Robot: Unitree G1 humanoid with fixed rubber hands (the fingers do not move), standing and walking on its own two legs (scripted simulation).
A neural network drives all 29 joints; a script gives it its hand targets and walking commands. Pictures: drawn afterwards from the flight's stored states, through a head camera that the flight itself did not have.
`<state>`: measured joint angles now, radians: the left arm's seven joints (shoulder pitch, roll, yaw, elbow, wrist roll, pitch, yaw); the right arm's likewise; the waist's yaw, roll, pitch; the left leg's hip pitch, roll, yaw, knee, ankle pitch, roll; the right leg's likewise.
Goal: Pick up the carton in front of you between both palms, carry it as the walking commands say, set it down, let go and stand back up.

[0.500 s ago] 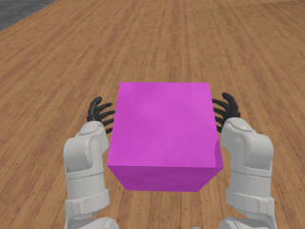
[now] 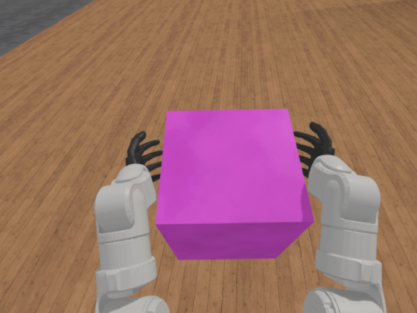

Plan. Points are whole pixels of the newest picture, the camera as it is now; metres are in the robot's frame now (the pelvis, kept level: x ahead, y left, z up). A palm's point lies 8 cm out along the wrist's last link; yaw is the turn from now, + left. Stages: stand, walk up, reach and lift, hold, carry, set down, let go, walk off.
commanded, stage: carry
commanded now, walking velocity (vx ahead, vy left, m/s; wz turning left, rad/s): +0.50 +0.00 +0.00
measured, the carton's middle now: (227, 192) +0.35 -0.01 +0.08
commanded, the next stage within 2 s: none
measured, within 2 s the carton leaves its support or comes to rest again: neither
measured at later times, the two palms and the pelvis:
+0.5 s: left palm (165, 110) +0.62 +0.14 +0.10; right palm (278, 106) +0.63 -0.16 +0.09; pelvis +0.32 -0.01 +0.01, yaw +2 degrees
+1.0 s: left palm (155, 69) +0.88 +0.21 +0.10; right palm (243, 65) +0.87 -0.09 +0.10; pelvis +0.65 +0.07 +0.02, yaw -1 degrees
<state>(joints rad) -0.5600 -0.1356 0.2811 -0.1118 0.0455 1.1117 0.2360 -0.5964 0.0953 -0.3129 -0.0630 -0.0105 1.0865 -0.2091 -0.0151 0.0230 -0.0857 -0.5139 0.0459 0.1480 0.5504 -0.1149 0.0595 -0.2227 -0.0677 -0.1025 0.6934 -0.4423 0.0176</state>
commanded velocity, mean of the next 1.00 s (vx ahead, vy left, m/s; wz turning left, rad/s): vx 0.50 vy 0.00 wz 0.00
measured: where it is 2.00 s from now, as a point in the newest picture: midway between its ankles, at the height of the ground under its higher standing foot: (209, 178)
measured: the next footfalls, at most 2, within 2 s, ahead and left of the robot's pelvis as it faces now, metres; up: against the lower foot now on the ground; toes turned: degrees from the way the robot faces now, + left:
right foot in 0.42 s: +0.43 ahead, -0.10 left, +0.00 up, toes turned -8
left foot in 0.86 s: +0.76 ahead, +0.14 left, +0.00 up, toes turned +13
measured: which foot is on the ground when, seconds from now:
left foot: down 0.00-0.42, up 0.44-0.84, down 0.86-1.00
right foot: down 0.00-0.00, up 0.02-0.40, down 0.42-0.88, up 0.90-1.00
